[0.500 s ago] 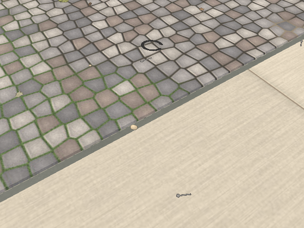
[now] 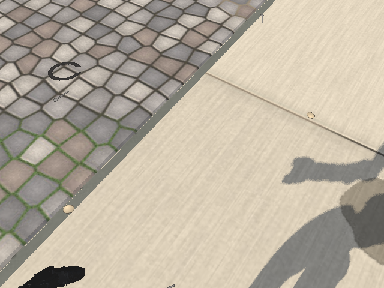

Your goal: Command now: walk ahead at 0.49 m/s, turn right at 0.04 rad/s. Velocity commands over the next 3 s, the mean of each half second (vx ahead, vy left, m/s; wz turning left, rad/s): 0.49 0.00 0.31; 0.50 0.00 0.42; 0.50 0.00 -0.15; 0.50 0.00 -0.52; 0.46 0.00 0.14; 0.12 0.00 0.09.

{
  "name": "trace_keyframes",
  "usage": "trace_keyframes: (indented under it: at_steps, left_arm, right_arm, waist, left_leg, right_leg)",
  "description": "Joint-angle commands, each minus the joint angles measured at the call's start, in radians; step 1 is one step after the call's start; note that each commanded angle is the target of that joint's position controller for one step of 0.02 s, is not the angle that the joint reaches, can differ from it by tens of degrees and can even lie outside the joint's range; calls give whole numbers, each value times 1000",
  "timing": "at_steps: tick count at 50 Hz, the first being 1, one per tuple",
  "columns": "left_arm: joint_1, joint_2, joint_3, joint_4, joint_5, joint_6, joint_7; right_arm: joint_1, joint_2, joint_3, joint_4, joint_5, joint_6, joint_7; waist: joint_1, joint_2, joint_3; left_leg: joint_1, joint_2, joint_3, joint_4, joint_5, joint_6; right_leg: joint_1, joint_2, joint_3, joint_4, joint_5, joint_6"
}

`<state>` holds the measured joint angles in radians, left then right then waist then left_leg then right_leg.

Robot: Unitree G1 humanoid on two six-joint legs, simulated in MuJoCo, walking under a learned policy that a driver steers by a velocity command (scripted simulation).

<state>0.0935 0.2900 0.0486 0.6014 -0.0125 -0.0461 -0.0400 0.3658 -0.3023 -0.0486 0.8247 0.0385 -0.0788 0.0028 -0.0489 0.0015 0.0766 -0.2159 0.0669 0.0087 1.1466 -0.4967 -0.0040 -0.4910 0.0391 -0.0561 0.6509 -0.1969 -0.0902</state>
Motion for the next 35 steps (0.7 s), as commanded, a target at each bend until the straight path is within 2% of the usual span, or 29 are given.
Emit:
trace_keyframes:
  at_steps: [1, 2, 3, 4, 6, 9, 12, 14, 17, 19, 21, 22, 23, 24, 25, 26, 27, 28, 29, 30, 31, 32, 33, 35]
  left_arm:
    - [192, 129, 42, 15, 9, -25, 10]
    - [152, 101, 33, 13, 22, -34, 9]
    - [132, 91, 33, 17, 25, -43, 8]
    - [122, 87, 34, 28, 23, -56, 8]
    - [118, 92, 38, 56, 25, -74, 9]
    - [137, 93, 40, 88, 31, -78, 21]
    - [136, 108, 40, 102, 27, -75, 32]
    - [173, 125, 44, 124, 21, -69, 38]
    - [225, 144, 52, 155, 11, -43, 44]
    - [231, 158, 57, 163, 6, -20, 50]
    - [213, 188, 63, 157, 4, -3, 62]
    - [204, 201, 66, 152, 3, 5, 69]
    - [194, 209, 66, 148, 2, 10, 74]
    - [169, 198, 58, 138, -4, 7, 77]
    - [259, 76, 21, 97, 29, -15, 66]
    - [258, 62, 0, 74, 24, -57, 46]
    - [133, 146, 23, 49, -17, -83, 29]
    - [89, 144, 18, 24, -28, -97, 24]
    - [84, 132, 17, 30, -7, -99, 30]
    - [97, 142, 24, 36, 13, -91, 34]
    - [116, 141, 27, 39, 20, -78, 34]
    - [133, 130, 25, 42, 26, -67, 35]
    - [140, 115, 20, 46, 29, -57, 38]
    - [84, 87, 8, 29, 30, -48, 43]
  right_arm:
    - [-106, -135, -22, -128, 1, -38, -5]
    - [-62, -133, -26, -114, -4, -22, -4]
    - [-25, -119, -26, -96, -2, -5, -3]
    - [-2, -99, -24, -83, -2, 11, -4]
    - [-21, -77, -22, -84, -6, 31, -9]
    - [-90, -66, -23, -105, -12, 28, -9]
    - [-166, -45, -15, -124, -15, 14, 10]
    - [-236, -24, -4, -151, -16, 12, 23]
    - [-316, -18, 2, -200, -16, 9, 46]
    - [-342, -22, 1, -233, -17, 9, 62]
    - [-307, -48, -13, -248, -16, 16, 68]
    - [-247, -74, -27, -244, -16, 22, 67]
    - [-136, -118, -50, -228, -14, 26, 60]
    - [28, -172, -80, -197, -13, 31, 45]
    - [98, -279, -106, -184, -17, 36, 25]
    - [89, -267, -94, -213, -19, 21, 30]
    - [75, -194, -76, -212, -26, 15, 32]
    - [19, -163, -67, -213, -23, 10, 30]
    - [-50, -139, -59, -223, -18, 10, 30]
    - [-98, -110, -48, -237, -23, 10, 26]
    - [-121, -107, -45, -247, -33, 11, 22]
    - [-133, -113, -47, -246, -31, 10, 17]
    - [-131, -123, -49, -239, -29, 8, 11]
    - [-116, -150, -57, -226, -27, 10, -3]
  waist:
    - [114, -35, -172]
    - [71, -64, -145]
    - [48, -76, -140]
    - [34, -68, -129]
    - [25, -50, -74]
    - [44, -44, -30]
    - [73, -37, -13]
    - [107, -25, 13]
    - [138, -14, 36]
    - [133, -22, 28]
    - [93, -67, -34]
    - [52, -91, -83]
    - [-13, -97, -149]
    - [-112, -58, -228]
    - [-58, 173, -334]
    - [-38, 191, -485]
    - [-91, 89, -400]
    - [-55, 32, -262]
    - [-3, -38, -174]
    - [32, -27, -132]
    - [57, 4, -118]
    - [69, 16, -113]
    - [75, 23, -109]
    - [63, 34, -86]
  left_leg:
    - [-491, 70, -87, 131, 135, 27]
    - [-416, 95, -101, 99, 189, 24]
    - [-365, 101, -106, 82, 221, 18]
    - [-349, 99, -104, 65, 239, 9]
    - [-382, 91, -119, 12, 291, -8]
    - [-464, 66, -141, -136, 456, -22]
    - [-438, 45, -88, -335, 621, -15]
    - [-453, 40, -54, -421, 647, -4]
    - [-534, 29, -21, -501, 579, 23]
    - [-543, 6, 21, -529, 487, 47]
    - [-437, -57, 84, -528, 381, 84]
    - [-348, -95, 108, -519, 330, 107]
    - [-191, -129, 109, -536, 317, 139]
    - [81, -129, 54, -624, 392, 186]
    - [479, 125, -370, -604, 414, 328]
    - [661, 280, -858, -766, 298, 479]
    - [614, 250, -740, -822, 270, 411]
    - [463, 212, -598, -836, 312, 367]
    - [308, 167, -495, -847, 410, 333]
    - [198, 132, -424, -869, 501, 319]
    - [121, 110, -396, -893, 545, 318]
    - [75, 97, -372, -908, 592, 322]
    - [29, 86, -334, -913, 636, 321]
    - [-42, 50, -271, -917, 648, 302]
  right_leg:
    - [508, -328, 443, -360, 58, -178]
    - [410, -296, 361, -395, 113, -165]
    - [356, -282, 315, -436, 111, -163]
    - [325, -277, 270, -469, 135, -167]
    - [283, -269, 176, -511, 201, -153]
    - [322, -236, 60, -528, 274, -117]
    - [356, -216, -28, -541, 297, -79]
    - [410, -239, -49, -547, 318, -69]
    - [560, -284, -71, -495, 412, -68]
    - [632, -304, -88, -430, 551, -62]
    - [661, -305, -116, -307, 885, -43]
    - [662, -302, -126, -203, 1034, -33]
    - [617, -289, -134, -41, 1072, -18]
    - [463, -247, -152, 202, 925, 17]
    - [44, -111, -132, 576, 139, 78]
    - [-205, 48, 97, 797, -409, 98]
    - [-307, -22, 190, 806, -335, 78]
    - [-319, -67, 174, 717, -245, 64]
    - [-278, -106, 158, 616, -196, 71]
    - [-213, -132, 154, 547, -159, 85]
    - [-158, -140, 151, 520, -135, 101]
    - [-136, -142, 137, 483, -121, 123]
    - [-119, -142, 123, 438, -106, 142]
    - [-104, -127, 100, 302, -20, 174]
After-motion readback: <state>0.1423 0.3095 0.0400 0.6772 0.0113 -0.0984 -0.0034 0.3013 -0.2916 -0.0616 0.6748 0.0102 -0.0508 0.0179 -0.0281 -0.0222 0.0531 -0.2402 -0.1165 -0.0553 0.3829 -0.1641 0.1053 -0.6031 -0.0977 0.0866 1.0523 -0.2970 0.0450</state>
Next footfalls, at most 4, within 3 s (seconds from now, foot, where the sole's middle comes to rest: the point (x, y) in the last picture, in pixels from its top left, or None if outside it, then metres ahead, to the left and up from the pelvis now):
0.48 left None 0.42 0.15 -0.75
0.94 right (181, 197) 0.75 0.04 -0.75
1.44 left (99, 170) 0.89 0.36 -0.75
1.96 right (156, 108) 1.20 0.14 -0.75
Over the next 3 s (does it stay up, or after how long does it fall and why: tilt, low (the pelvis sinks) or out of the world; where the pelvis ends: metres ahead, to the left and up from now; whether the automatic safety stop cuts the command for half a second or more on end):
stays up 1.46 0.26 0.02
